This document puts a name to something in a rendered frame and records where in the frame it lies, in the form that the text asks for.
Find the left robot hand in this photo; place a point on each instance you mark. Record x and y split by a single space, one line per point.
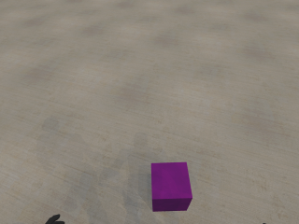
52 220

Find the carton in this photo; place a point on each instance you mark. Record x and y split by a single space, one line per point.
170 186

